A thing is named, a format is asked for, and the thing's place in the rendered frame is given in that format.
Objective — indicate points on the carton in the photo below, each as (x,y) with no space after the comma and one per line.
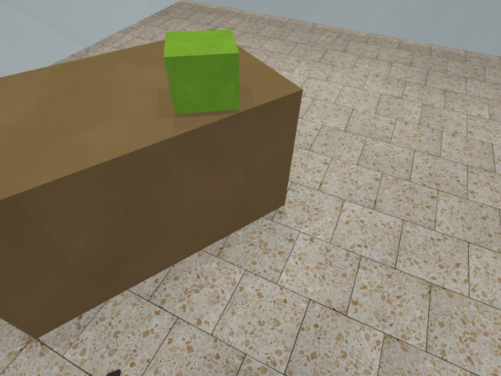
(203,70)

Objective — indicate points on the pedestal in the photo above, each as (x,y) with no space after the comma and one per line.
(103,186)

